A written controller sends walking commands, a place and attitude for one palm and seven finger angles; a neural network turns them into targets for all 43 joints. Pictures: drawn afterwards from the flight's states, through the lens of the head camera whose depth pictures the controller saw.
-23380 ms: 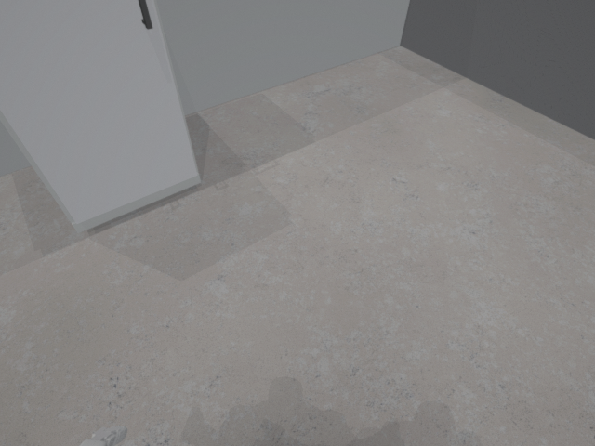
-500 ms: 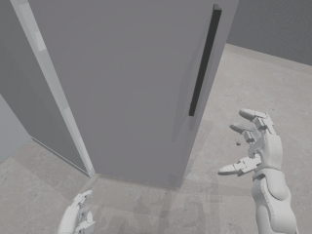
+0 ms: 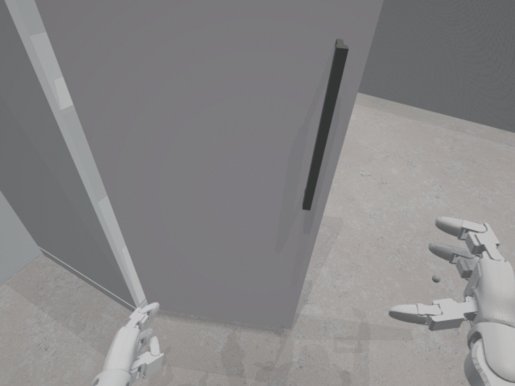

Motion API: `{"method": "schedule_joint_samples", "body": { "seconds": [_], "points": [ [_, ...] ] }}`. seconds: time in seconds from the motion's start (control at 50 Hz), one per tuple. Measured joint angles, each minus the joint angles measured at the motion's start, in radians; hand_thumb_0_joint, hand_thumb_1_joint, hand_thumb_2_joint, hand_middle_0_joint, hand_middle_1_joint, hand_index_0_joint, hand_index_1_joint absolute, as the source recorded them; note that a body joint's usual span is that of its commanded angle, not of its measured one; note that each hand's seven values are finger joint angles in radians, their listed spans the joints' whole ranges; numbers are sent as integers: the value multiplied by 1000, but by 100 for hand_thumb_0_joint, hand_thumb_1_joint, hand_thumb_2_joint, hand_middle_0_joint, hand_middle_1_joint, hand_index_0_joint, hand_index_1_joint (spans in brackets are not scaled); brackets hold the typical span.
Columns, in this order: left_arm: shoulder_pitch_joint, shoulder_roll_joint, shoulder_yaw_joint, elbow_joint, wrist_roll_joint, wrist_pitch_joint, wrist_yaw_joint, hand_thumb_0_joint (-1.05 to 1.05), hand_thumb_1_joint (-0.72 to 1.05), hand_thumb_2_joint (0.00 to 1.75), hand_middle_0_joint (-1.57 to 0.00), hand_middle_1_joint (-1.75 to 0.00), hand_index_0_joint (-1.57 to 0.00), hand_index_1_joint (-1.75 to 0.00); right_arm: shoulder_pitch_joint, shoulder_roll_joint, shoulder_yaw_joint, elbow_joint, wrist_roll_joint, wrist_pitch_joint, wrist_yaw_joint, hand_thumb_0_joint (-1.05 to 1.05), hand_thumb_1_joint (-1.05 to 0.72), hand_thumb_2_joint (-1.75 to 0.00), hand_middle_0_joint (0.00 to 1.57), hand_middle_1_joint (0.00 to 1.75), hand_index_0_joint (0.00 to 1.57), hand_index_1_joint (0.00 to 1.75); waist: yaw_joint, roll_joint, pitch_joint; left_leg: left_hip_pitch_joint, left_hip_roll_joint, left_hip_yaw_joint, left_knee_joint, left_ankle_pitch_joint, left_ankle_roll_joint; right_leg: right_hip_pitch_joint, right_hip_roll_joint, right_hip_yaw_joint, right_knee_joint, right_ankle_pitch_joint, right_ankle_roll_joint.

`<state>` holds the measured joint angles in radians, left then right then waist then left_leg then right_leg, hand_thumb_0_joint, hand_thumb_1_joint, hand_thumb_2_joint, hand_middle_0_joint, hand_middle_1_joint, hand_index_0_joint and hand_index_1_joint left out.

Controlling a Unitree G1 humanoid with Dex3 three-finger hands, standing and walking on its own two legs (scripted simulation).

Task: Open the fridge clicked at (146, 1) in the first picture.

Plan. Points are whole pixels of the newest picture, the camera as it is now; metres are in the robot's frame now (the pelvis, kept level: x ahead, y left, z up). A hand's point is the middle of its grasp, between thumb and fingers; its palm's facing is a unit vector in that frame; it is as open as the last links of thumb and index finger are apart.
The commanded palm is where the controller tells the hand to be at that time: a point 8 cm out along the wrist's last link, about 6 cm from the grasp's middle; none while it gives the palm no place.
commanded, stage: draw the hand back to the body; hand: right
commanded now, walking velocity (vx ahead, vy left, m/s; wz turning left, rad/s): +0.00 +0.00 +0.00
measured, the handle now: (320, 137) +0.50 -0.12 +0.17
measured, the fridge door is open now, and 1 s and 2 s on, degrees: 69 69 69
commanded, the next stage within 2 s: step back with the hand held close in 0.94 s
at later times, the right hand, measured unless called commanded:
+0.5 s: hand (503, 289) +0.20 -0.29 +0.15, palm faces +0.45 +0.82 -0.36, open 9.4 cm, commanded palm +0.15 -0.32 +0.17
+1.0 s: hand out of the picture +0.19 -0.30 +0.16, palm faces +0.50 +0.79 -0.36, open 7.4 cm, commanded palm +0.14 -0.33 +0.18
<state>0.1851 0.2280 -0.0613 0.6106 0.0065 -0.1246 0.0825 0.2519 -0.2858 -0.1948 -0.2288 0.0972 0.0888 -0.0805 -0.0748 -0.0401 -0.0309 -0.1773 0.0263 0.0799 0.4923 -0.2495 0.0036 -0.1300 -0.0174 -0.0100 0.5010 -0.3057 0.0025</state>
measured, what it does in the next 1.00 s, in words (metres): stands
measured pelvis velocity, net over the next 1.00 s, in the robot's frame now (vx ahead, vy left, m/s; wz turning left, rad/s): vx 0.00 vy -0.03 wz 0.01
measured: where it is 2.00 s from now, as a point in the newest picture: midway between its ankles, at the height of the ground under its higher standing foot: outside the picture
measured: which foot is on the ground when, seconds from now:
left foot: down 0.00-1.00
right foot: down 0.00-1.00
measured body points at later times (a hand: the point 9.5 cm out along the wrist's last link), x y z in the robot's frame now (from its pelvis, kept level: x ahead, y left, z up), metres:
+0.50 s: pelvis +0.00 -0.03 +0.00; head -0.03 -0.02 +0.45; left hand +0.18 +0.19 -0.08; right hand +0.17 -0.33 +0.17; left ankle +0.01 +0.11 -0.74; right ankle -0.02 -0.12 -0.74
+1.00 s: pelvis +0.00 -0.03 +0.00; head -0.03 -0.01 +0.45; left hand +0.19 +0.19 -0.07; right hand +0.16 -0.34 +0.18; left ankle +0.01 +0.11 -0.74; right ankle -0.02 -0.12 -0.74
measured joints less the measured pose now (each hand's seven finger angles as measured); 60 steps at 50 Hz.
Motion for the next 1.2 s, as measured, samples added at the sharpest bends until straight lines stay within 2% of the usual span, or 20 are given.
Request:
{"method": "schedule_joint_samples", "body": {
  "seconds": [0.14, 0.28, 0.38, 0.6, 0.68, 0.82, 1.08, 1.2],
  "points": [
    [27, 13, 7, 23, 5, -12, 1, 2, 90, 90, -21, -30, -21, -30, 40, -13, 0, -39, -35, -79, -8, -1, 17, -39, 24, 92, 24, 93, -14, -5, 39, 34, 10, -2, -38, 21, -11, 29, 12, -2, -30, 17, -11],
    [34, -10, 7, 41, 7, -6, -2, 2, 90, 90, -21, -30, -21, -30, 62, -31, -52, -39, -39, -126, -8, -1, -8, -51, 24, 78, 24, 78, 0, 5, 46, 45, 15, -15, -57, 32, -19, 47, 18, -16, -54, 25, -19],
    [44, -13, 15, 44, 10, -6, -10, 2, 90, 90, -21, -30, -21, -30, 109, -43, -96, -65, -39, -137, -5, 0, -26, -60, 23, 67, 23, 68, 4, 4, 40, 57, 15, -23, -71, 36, -25, 58, 20, -23, -59, 21, -24],
    [33, -1, 34, 41, 8, -15, -13, 2, 90, 90, -21, -30, -21, -30, 160, -64, -175, -112, -38, -145, -11, 1, -65, -79, 22, 44, 22, 44, -18, 2, 39, 66, 26, -23, -81, 40, -37, 60, 31, -23, -57, 19, -36],
    [26, 0, 34, 39, 8, -22, -13, 2, 90, 90, -21, -30, -21, -30, 150, -54, -180, -113, -39, -142, -19, 1, -77, -84, 21, 38, 21, 38, -25, 1, 43, 66, 31, -20, -82, 42, -39, 57, 36, -20, -58, 22, -38],
    [20, -10, 26, 40, 13, -28, -15, 2, 90, 90, -21, -30, -21, -30, 139, -39, -155, -121, -44, -137, -21, 1, -86, -89, 21, 32, 21, 32, -25, 5, 44, 62, 34, -18, -80, 41, -39, 56, 39, -17, -62, 26, -38],
    [29, -12, 29, 45, 11, -17, -14, 2, 90, 90, -21, -30, -21, -30, 145, -50, -167, -121, -40, -137, -16, 1, -89, -90, 21, 30, 21, 31, -14, -2, 46, 65, 21, -17, -81, 41, -30, 60, 26, -16, -64, 25, -28],
    [8, 3, 31, 8, 12, 26, -16, 2, 90, 90, -21, -30, -21, -30, 150, -55, -191, -155, -57, -205, -24, 2, -89, -90, 21, 30, 21, 31, 26, 7, 39, -16, 14, -2, -67, 51, -27, -45, 16, -2, -9, 19, -26]
  ]
}}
